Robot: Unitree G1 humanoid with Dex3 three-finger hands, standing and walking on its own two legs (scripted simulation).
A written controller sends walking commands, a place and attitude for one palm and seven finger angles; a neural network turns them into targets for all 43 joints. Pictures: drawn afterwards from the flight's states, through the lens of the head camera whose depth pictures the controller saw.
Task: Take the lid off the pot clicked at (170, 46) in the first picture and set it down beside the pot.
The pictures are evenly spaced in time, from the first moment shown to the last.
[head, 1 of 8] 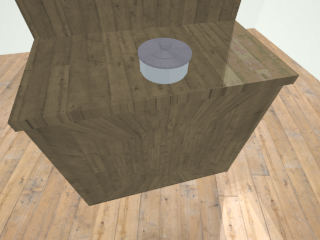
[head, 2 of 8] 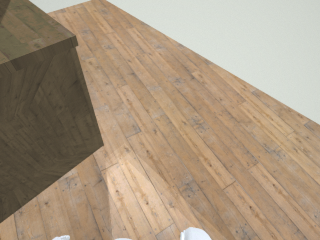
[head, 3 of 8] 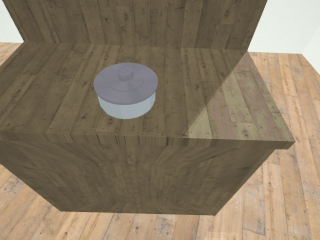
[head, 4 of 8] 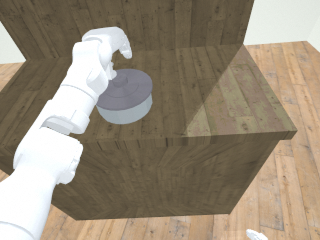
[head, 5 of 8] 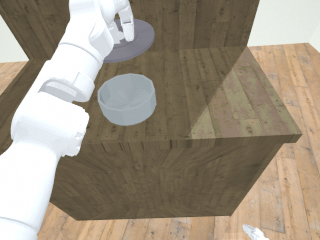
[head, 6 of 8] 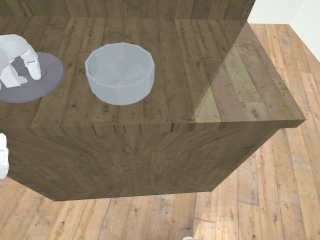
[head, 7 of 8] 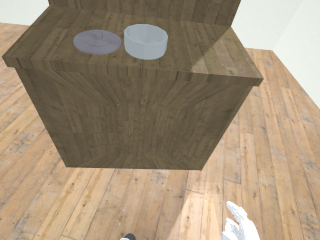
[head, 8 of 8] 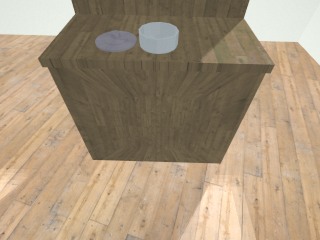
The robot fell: no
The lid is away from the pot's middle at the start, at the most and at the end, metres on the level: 0.00 0.26 0.18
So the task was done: no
